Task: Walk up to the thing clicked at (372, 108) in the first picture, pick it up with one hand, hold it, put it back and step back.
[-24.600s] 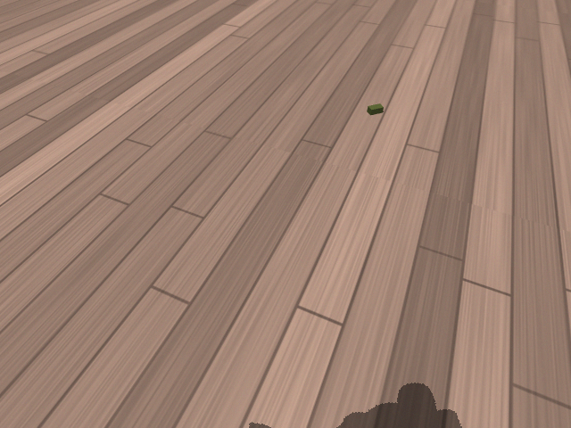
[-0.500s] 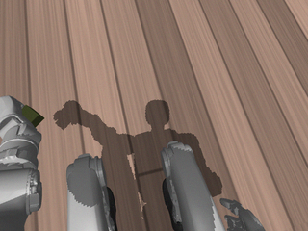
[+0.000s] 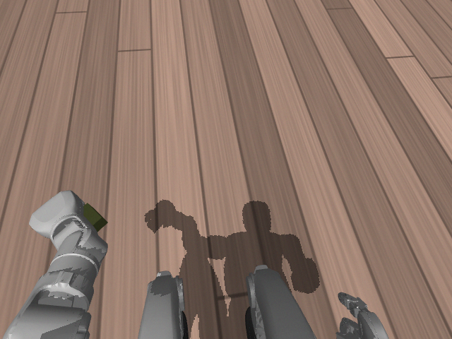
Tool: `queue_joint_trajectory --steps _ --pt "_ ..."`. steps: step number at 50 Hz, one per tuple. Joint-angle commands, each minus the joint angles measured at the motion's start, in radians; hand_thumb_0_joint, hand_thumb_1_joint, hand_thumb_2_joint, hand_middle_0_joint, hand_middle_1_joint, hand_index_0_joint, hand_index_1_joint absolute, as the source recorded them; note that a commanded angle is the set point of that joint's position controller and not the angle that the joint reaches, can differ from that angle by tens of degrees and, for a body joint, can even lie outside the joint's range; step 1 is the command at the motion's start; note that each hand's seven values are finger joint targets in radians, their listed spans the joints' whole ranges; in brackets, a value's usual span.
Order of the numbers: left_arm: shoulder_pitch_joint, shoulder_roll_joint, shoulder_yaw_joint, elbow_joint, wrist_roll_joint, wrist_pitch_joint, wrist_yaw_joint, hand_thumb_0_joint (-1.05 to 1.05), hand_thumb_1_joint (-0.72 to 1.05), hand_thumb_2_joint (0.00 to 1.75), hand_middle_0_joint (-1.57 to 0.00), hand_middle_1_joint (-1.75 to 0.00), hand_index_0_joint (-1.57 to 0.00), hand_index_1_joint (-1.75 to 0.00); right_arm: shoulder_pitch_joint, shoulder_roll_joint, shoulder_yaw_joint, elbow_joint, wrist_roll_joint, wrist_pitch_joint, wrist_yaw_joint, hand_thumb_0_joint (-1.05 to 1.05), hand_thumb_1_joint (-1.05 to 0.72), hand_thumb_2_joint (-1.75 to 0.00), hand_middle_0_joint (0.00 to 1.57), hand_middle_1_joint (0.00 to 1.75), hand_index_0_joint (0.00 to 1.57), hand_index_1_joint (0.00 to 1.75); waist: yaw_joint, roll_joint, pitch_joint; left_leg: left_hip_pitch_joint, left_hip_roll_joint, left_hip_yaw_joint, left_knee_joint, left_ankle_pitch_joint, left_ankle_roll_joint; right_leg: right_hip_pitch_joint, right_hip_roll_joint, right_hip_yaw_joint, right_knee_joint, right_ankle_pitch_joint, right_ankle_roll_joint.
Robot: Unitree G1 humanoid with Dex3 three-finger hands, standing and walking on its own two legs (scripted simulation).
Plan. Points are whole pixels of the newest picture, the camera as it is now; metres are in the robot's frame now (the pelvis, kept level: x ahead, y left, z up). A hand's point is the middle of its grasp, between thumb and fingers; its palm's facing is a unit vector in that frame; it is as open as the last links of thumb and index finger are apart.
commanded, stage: lift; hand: left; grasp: from above
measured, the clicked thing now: (80, 228) +0.37 +0.29 -0.13
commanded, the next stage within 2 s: hold in 0.64 s
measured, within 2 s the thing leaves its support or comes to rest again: rests again in 1.96 s
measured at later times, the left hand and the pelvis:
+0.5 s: hand (59, 189) +0.38 +0.25 +0.04, palm faces -0.31 -0.35 -0.88, open 7.9 cm; pelvis +0.06 +0.00 +0.13, yaw +2 degrees
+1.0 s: hand (43, 176) +0.37 +0.25 +0.09, palm faces -0.30 -0.34 -0.89, open 7.9 cm; pelvis +0.07 +0.00 +0.16, yaw +2 degrees
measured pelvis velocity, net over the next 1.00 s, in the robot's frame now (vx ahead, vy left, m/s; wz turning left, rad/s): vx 0.07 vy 0.00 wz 0.04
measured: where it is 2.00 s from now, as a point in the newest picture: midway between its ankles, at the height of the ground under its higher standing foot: outside the picture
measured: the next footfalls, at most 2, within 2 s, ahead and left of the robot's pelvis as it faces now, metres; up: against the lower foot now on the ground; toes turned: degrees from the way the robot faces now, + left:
none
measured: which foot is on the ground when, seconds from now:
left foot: down 0.00-1.00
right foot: down 0.00-1.00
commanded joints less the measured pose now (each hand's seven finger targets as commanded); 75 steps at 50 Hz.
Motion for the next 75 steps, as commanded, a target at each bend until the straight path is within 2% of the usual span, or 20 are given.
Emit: queue_joint_trajectory --steps 1,5,7,11,15,19,25,27,28,30,35,40,41,48,49,51,53,60,67,75 --pt "-0.334 0.174 0.001 -0.120 0.027 0.009 0.042 0.00 0.45 0.36 -0.87 -0.49 -0.90 -0.46 0.072 -0.154 -0.046 -0.044 0.006 -0.036 -0.036 0.00 -0.89 -0.90 0.20 0.30 0.20 0.30 -0.017 0.062 -0.366 0.483 -0.041 0.041 -0.328 0.075 0.036 0.311 0.037 -0.018 -0.360 0.113 -0.029" --pt "-0.333 0.124 -0.024 -0.074 0.023 0.013 0.050 0.00 0.45 0.33 -0.85 -0.51 -0.89 -0.47 0.091 -0.143 -0.044 -0.036 0.006 -0.039 -0.046 0.00 -0.89 -0.90 0.20 0.30 0.20 0.30 -0.018 0.043 -0.330 0.565 -0.051 0.062 -0.400 0.164 0.039 0.429 0.034 -0.010 -0.452 0.203 -0.024" --pt "-0.332 0.149 -0.010 -0.067 0.028 0.015 0.057 0.00 0.46 0.34 -0.86 -0.51 -0.89 -0.47 0.098 -0.142 -0.043 -0.037 0.003 -0.040 -0.046 0.00 -0.89 -0.90 0.20 0.30 0.20 0.30 -0.006 0.054 -0.335 0.608 -0.056 0.071 -0.439 0.211 0.038 0.494 0.031 -0.005 -0.488 0.247 -0.024" --pt "-0.318 0.117 -0.018 -0.044 0.022 0.027 0.064 0.00 0.54 0.32 -0.91 -0.52 -0.95 -0.47 0.115 -0.139 -0.040 -0.044 -0.001 -0.036 -0.046 0.00 -0.89 -0.90 0.20 0.30 0.20 0.30 -0.006 0.040 -0.321 0.723 -0.058 0.070 -0.522 0.298 0.035 0.590 0.029 -0.012 -0.558 0.334 -0.021" --pt "-0.335 0.102 -0.020 -0.055 0.004 0.035 0.074 0.00 0.54 0.37 -0.90 -0.54 -0.95 -0.49 0.128 -0.137 -0.039 -0.050 -0.002 -0.036 -0.042 0.00 -0.89 -0.90 0.20 0.30 0.20 0.30 0.011 0.034 -0.319 0.812 -0.061 0.072 -0.602 0.350 0.032 0.692 0.028 -0.009 -0.630 0.389 -0.018" --pt "-0.321 0.060 -0.032 0.018 -0.018 0.053 0.088 0.00 0.55 0.38 -0.90 -0.55 -0.95 -0.50 0.133 -0.133 -0.033 -0.047 -0.006 -0.035 -0.035 0.00 -0.88 -0.89 0.20 0.30 0.20 0.30 0.002 -0.010 -0.264 0.842 -0.065 0.075 -0.659 0.387 0.036 0.758 0.022 -0.002 -0.693 0.438 -0.012" --pt "-0.346 0.063 -0.034 0.002 -0.015 0.055 0.078 0.00 0.55 0.35 -0.89 -0.54 -0.93 -0.49 0.148 -0.141 -0.042 -0.044 -0.002 -0.034 -0.014 0.00 -0.88 -0.89 0.20 0.30 0.20 0.30 0.020 -0.019 -0.265 0.931 -0.071 0.083 -0.735 0.473 0.039 0.865 0.015 0.004 -0.753 0.535 -0.008" --pt "-0.333 0.055 -0.037 0.019 -0.012 0.056 0.074 0.00 0.54 0.34 -0.88 -0.53 -0.93 -0.48 0.146 -0.135 -0.041 -0.041 -0.003 -0.035 -0.009 0.00 -0.88 -0.89 0.20 0.30 0.20 0.30 0.021 -0.006 -0.233 0.945 -0.073 0.086 -0.762 0.475 0.036 0.874 0.016 0.002 -0.774 0.527 -0.010" --pt "-0.355 0.072 -0.032 -0.039 -0.012 0.051 0.073 0.00 0.54 0.34 -0.89 -0.52 -0.93 -0.47 0.143 -0.141 -0.045 -0.052 -0.003 -0.035 -0.005 0.00 -0.88 -0.89 0.20 0.30 0.20 0.30 0.031 0.018 -0.277 0.999 -0.072 0.087 -0.779 0.493 0.032 0.902 0.016 -0.001 -0.781 0.524 -0.015" --pt "-0.324 0.044 -0.051 -0.002 -0.002 0.055 0.065 0.00 0.54 0.30 -0.89 -0.50 -0.94 -0.45 0.143 -0.139 -0.043 -0.045 -0.002 -0.034 0.002 0.00 -0.88 -0.89 0.20 0.30 0.20 0.30 0.020 -0.016 -0.237 1.008 -0.069 0.083 -0.794 0.517 0.037 0.896 0.019 -0.003 -0.797 0.545 -0.013" --pt "-0.339 0.028 -0.061 -0.040 -0.017 0.065 0.058 0.00 0.47 0.34 -0.84 -0.53 -0.88 -0.49 0.130 -0.143 -0.043 -0.060 -0.001 -0.038 0.018 0.00 -0.89 -0.89 0.20 0.30 0.20 0.30 0.032 -0.018 -0.232 1.060 -0.077 0.096 -0.838 0.547 0.037 0.968 0.013 0.001 -0.841 0.584 -0.007" --pt "-0.341 0.020 -0.076 -0.022 0.006 0.075 0.053 0.00 0.44 0.34 -0.84 -0.50 -0.87 -0.47 0.110 -0.147 -0.042 -0.064 0.000 -0.039 0.028 0.00 -0.89 -0.89 0.20 0.30 0.20 0.30 0.027 -0.043 -0.170 1.066 -0.083 0.103 -0.879 0.510 0.039 0.985 0.009 0.008 -0.883 0.565 -0.003" --pt "-0.340 0.027 -0.073 -0.040 0.006 0.075 0.053 0.00 0.43 0.32 -0.83 -0.49 -0.86 -0.46 0.106 -0.145 -0.042 -0.069 -0.001 -0.042 0.033 0.00 -0.89 -0.89 0.20 0.30 0.20 0.30 0.041 -0.031 -0.176 1.081 -0.084 0.103 -0.892 0.513 0.036 1.002 0.008 0.005 -0.887 0.554 -0.007" --pt "-0.337 0.010 -0.090 -0.056 0.016 0.092 0.040 0.00 0.39 0.33 -0.81 -0.49 -0.83 -0.46 0.071 -0.148 -0.038 -0.087 -0.001 -0.044 0.047 0.00 -0.89 -0.90 0.20 0.30 0.20 0.30 0.039 -0.049 -0.144 1.115 -0.082 0.098 -0.937 0.482 0.035 1.017 0.008 0.009 -0.922 0.526 -0.006" --pt "-0.336 0.015 -0.088 -0.078 0.012 0.098 0.040 0.00 0.38 0.33 -0.81 -0.48 -0.83 -0.45 0.066 -0.147 -0.037 -0.092 -0.001 -0.043 0.051 0.00 -0.89 -0.90 0.20 0.30 0.20 0.30 0.053 -0.036 -0.148 1.123 -0.084 0.102 -0.942 0.482 0.035 1.030 0.006 0.009 -0.926 0.520 -0.009" --pt "-0.331 -0.008 -0.101 -0.057 0.013 0.104 0.034 0.00 0.40 0.33 -0.82 -0.48 -0.84 -0.45 0.058 -0.145 -0.035 -0.091 -0.001 -0.045 0.054 0.00 -0.89 -0.90 0.20 0.30 0.20 0.30 0.040 -0.054 -0.139 1.124 -0.083 0.099 -0.948 0.484 0.036 1.033 0.006 0.014 -0.932 0.528 -0.006" --pt "-0.357 0.019 -0.093 -0.110 0.014 0.102 0.031 0.00 0.38 0.36 -0.82 -0.48 -0.83 -0.46 0.052 -0.149 -0.037 -0.102 -0.001 -0.044 0.058 0.00 -0.89 -0.90 0.20 0.30 0.20 0.30 0.055 -0.036 -0.149 1.136 -0.085 0.102 -0.953 0.485 0.036 1.045 0.004 0.015 -0.941 0.526 -0.006" --pt "-0.316 -0.003 -0.111 -0.108 0.025 0.122 0.007 0.00 0.34 0.41 -0.81 -0.49 -0.80 -0.49 0.037 -0.144 -0.034 -0.106 0.000 -0.042 0.072 0.00 -0.90 -0.90 0.20 0.30 0.20 0.30 0.059 -0.067 -0.147 1.157 -0.083 0.101 -0.964 0.530 0.040 1.076 0.005 0.017 -0.951 0.574 -0.002" --pt "-0.299 -0.015 -0.121 -0.138 0.015 0.139 -0.005 0.00 0.35 0.37 -0.81 -0.48 -0.81 -0.48 0.011 -0.139 -0.025 -0.126 0.003 -0.045 0.077 0.00 -0.90 -0.90 0.20 0.30 0.20 0.30 0.074 -0.057 -0.103 1.155 -0.081 0.098 -1.005 0.464 0.035 1.078 0.006 0.011 -0.973 0.487 -0.011" --pt "-0.299 0.005 -0.114 -0.176 0.021 0.160 -0.012 0.00 0.36 0.41 -0.83 -0.49 -0.82 -0.50 0.000 -0.139 -0.022 -0.131 0.007 -0.043 0.080 0.00 -0.91 -0.90 0.20 0.30 0.20 0.30 0.079 -0.070 -0.125 1.176 -0.086 0.104 -0.998 0.506 0.042 1.103 0.000 0.020 -0.979 0.544 -0.004"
